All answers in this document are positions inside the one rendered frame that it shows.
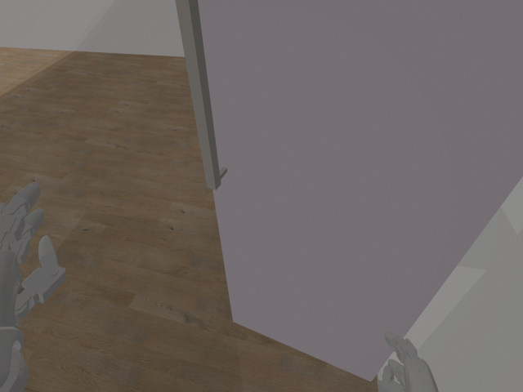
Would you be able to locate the fridge door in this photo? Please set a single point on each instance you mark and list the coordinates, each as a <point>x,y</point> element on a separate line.
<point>367,143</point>

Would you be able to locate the robot left hand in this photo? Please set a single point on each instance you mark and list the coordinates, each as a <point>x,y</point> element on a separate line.
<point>17,228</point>

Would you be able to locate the handle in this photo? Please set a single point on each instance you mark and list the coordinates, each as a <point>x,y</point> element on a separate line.
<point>192,40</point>

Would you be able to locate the robot right hand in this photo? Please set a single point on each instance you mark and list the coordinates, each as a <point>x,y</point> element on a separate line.
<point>414,376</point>

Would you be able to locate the robot left forearm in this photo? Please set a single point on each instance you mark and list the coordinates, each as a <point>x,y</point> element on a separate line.
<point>14,372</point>

